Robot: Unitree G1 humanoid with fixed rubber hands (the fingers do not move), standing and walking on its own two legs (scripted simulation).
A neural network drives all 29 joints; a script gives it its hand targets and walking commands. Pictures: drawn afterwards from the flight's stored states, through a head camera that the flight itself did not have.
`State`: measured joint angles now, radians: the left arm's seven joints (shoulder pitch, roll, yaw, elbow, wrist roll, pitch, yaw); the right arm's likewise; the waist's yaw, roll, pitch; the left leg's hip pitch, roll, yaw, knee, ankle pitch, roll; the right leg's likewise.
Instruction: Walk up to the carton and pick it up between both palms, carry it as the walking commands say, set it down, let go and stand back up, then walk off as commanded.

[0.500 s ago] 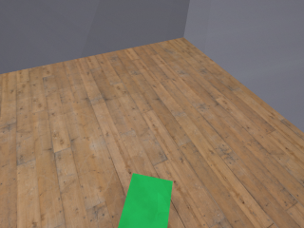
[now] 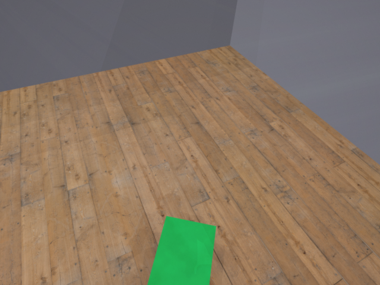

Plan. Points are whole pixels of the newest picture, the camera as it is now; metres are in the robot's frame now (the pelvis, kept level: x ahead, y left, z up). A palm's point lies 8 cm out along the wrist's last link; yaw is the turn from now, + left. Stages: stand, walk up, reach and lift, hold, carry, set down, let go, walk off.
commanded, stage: walk off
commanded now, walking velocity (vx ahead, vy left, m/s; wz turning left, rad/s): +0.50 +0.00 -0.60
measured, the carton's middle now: (184, 261) +0.34 +0.01 -0.66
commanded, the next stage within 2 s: stand in 0.42 s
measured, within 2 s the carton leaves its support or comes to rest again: rests again in 0.94 s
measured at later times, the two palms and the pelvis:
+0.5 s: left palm (95, 254) +0.21 +0.23 -0.13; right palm out of the picture +0.04 -0.23 -0.13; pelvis +0.11 +0.00 +0.00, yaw -10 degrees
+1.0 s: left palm (126, 227) +0.29 +0.18 -0.15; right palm (308, 255) +0.23 -0.29 -0.13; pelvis +0.21 -0.04 +0.00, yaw -12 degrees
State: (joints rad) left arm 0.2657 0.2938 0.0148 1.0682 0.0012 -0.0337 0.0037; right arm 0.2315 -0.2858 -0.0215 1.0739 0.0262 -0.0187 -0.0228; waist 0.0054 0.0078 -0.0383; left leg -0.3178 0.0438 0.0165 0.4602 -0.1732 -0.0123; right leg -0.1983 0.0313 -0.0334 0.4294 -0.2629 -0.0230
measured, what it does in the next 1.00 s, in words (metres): walks ahead: right foot, then left foot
